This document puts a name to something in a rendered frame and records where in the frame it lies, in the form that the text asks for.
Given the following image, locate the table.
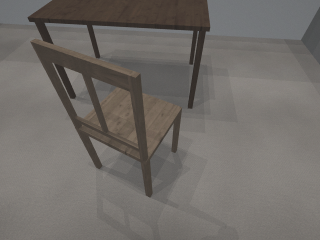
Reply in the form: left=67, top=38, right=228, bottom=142
left=27, top=0, right=211, bottom=109

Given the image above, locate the chair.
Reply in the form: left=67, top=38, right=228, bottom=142
left=30, top=39, right=182, bottom=198

